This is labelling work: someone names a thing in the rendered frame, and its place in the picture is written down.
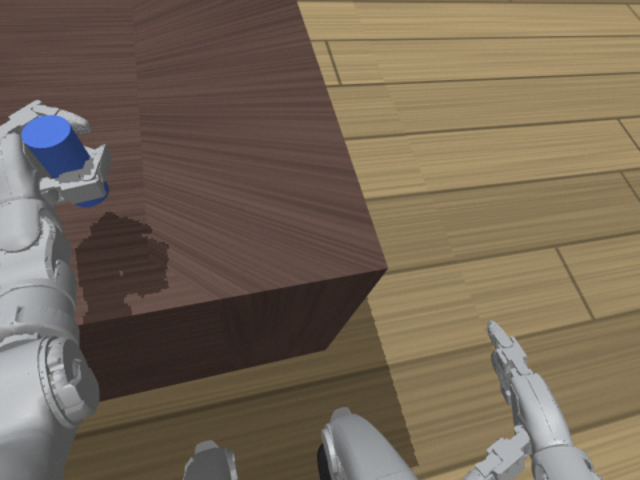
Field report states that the left robot arm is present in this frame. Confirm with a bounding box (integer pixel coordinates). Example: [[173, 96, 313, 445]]
[[0, 199, 100, 480]]

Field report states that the can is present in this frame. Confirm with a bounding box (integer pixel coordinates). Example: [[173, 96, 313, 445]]
[[21, 115, 109, 207]]

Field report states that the right robot hand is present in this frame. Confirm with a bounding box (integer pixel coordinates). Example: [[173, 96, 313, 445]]
[[462, 320, 574, 480]]

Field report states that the left robot hand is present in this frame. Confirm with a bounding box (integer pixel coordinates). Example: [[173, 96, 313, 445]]
[[0, 100, 111, 211]]

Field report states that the right robot arm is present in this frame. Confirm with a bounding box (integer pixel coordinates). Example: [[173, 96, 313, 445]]
[[531, 445, 603, 480]]

